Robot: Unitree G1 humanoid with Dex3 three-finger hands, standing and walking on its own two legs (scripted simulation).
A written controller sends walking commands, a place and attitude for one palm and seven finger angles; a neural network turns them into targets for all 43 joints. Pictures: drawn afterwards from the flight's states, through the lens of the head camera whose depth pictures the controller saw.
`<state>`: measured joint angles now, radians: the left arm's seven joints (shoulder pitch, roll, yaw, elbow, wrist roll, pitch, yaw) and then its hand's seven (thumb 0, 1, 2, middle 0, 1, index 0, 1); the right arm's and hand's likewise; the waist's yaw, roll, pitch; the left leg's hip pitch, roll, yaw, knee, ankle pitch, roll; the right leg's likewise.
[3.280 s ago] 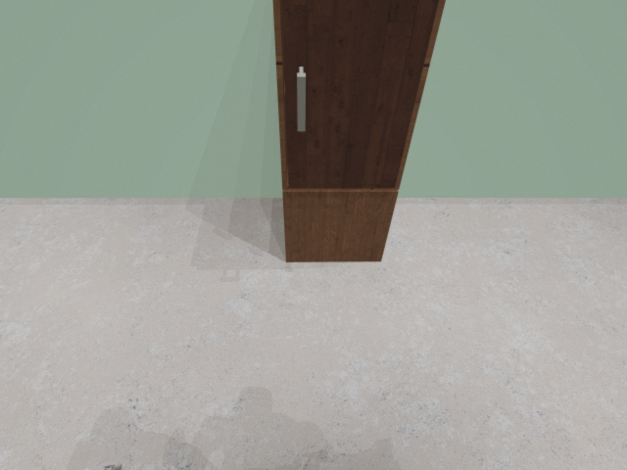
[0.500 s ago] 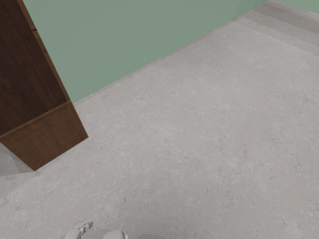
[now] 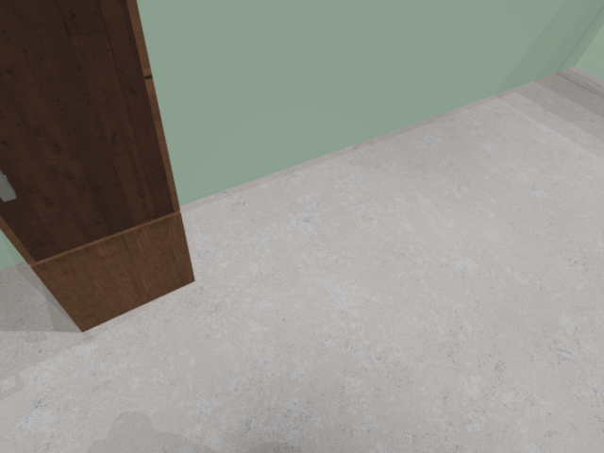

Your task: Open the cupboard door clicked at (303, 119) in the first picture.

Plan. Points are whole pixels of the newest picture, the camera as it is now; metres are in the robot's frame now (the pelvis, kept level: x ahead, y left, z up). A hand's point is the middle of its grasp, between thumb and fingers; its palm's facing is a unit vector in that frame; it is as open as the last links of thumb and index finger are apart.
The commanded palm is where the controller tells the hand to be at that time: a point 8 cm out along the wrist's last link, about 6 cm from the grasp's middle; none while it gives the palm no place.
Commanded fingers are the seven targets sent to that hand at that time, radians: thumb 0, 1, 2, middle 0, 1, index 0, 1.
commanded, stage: turn to face it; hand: left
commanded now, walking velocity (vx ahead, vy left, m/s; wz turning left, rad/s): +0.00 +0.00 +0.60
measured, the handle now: out of the picture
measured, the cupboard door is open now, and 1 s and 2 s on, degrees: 0 0 0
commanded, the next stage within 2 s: take the last steps up to it in 0.90 s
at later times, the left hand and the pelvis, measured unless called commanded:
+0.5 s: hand out of the picture +0.02 +0.18 -0.15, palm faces +0.31 -0.89 -0.32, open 7.4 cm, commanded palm none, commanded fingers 0.00 0.90 0.90 -0.20 -0.30 -0.20 -0.30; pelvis +0.01 -0.05 +0.00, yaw +17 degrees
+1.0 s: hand out of the picture -0.13 +0.13 -0.19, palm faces +0.58 -0.78 -0.24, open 7.3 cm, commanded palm none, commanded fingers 0.00 0.90 0.90 -0.20 -0.30 -0.20 -0.30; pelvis +0.00 -0.03 -0.01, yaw +33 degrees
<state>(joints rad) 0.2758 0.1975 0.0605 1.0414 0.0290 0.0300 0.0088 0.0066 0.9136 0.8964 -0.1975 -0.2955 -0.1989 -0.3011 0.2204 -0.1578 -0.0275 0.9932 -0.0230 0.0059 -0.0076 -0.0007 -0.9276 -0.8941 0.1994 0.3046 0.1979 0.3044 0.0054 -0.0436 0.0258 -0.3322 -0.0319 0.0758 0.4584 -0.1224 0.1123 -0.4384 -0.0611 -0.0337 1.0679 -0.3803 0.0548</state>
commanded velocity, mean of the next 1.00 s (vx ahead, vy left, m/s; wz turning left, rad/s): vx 0.01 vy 0.00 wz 0.46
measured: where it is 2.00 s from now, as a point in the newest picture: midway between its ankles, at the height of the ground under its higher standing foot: outside the picture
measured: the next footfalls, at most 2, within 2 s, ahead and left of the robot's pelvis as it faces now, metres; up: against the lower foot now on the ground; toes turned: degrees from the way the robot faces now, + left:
right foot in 0.46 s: +0.05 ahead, -0.15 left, +0.00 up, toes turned +16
left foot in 0.94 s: -0.03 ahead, +0.07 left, +0.00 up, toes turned +38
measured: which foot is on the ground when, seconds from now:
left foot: down 0.00-0.44, up 0.46-0.92, down 0.94-1.00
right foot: up 0.00-0.44, down 0.46-0.94, up 0.96-1.00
